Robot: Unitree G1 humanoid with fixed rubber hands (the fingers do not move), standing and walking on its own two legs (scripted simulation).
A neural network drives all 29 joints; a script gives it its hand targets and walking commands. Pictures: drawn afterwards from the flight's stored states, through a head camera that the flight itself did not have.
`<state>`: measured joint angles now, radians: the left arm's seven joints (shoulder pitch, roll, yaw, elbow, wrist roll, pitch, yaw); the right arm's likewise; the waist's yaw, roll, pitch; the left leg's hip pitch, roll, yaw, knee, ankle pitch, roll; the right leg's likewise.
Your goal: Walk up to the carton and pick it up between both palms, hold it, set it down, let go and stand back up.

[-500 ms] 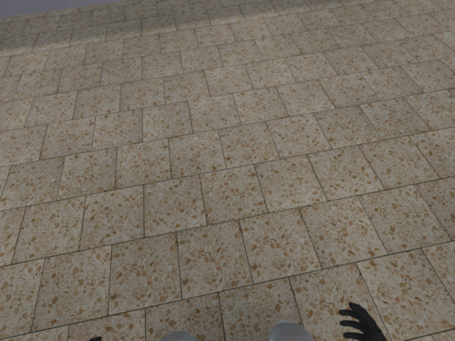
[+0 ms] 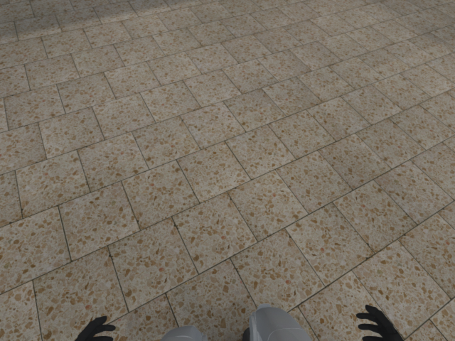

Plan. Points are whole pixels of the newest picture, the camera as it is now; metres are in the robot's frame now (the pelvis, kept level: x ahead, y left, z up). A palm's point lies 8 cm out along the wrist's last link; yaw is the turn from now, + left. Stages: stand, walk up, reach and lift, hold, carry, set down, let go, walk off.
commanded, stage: walk up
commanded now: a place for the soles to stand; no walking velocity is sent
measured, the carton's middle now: out of the picture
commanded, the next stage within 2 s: none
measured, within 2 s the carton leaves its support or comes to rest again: neither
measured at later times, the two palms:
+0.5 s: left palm (167, 301) +0.19 +0.13 -0.11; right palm out of the picture -0.07 -0.37 -0.12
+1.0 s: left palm (267, 292) +0.21 -0.06 -0.10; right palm out of the picture -0.27 -0.39 -0.12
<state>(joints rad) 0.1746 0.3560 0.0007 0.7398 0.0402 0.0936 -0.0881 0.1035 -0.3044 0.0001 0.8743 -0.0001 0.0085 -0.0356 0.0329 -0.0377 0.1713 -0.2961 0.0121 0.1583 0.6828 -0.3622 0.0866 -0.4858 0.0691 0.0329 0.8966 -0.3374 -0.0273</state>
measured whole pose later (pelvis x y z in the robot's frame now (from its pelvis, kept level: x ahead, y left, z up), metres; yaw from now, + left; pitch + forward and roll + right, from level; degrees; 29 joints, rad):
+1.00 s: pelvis -0.11 -0.14 -0.01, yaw -54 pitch -1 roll +2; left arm 0.17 0.44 0.02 0.68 0.05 0.06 -0.14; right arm 0.11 -0.33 0.00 0.89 0.00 -0.03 -0.01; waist 0.00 -0.04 0.18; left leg -0.34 0.22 0.24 0.85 -0.46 -0.03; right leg -0.47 -0.03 0.06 0.77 -0.29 0.01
